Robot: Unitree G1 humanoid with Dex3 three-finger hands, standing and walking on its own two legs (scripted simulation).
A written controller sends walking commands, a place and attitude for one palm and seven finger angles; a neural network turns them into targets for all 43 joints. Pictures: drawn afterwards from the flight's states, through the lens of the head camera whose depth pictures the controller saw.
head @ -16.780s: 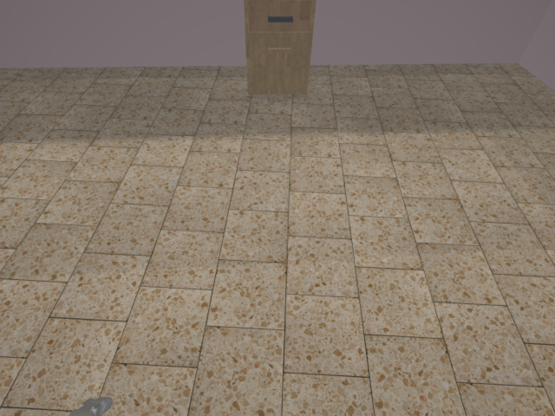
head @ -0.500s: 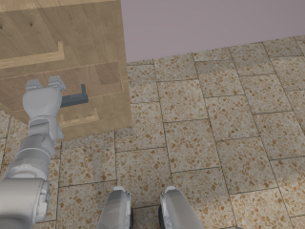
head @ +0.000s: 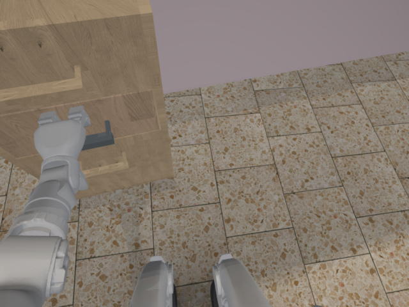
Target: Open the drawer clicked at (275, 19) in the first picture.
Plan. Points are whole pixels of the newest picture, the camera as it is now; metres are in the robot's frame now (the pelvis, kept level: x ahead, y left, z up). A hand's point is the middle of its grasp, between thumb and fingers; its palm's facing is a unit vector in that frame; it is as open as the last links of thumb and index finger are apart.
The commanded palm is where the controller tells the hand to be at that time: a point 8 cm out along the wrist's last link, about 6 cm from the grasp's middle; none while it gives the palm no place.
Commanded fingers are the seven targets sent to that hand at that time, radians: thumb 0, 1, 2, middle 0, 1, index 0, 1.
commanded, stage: move the hooked fingers above the handle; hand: left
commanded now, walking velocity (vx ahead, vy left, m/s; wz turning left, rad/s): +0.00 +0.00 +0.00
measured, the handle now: (80, 136) +0.51 +0.28 -0.12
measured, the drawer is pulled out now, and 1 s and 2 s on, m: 0.00 0.00 0.00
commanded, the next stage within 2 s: lower the fingers behind the handle in 0.58 s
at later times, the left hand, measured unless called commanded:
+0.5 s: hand (75, 137) +0.47 +0.25 -0.05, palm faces -0.01 -0.04 -1.00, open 13.9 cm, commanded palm +0.44 +0.25 +0.00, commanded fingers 0.00 -0.50 0.30 -0.30 -1.20 -0.30 -1.20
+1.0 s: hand (75, 148) +0.46 +0.27 -0.08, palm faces +0.01 -0.01 -1.00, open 13.9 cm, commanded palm +0.44 +0.25 -0.03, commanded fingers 0.00 -0.50 0.30 -0.30 -1.20 -0.30 -1.20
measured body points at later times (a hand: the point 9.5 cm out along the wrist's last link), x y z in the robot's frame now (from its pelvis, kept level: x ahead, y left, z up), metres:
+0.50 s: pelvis +0.00 +0.00 +0.00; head +0.15 +0.02 +0.43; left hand +0.46 +0.25 +0.01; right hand +0.06 -0.26 -0.13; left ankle +0.02 +0.10 -0.61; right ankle +0.02 -0.11 -0.61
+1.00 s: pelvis -0.01 +0.00 -0.02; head +0.16 +0.03 +0.39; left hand +0.46 +0.27 -0.03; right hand +0.06 -0.27 -0.15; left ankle +0.02 +0.10 -0.61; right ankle +0.02 -0.11 -0.61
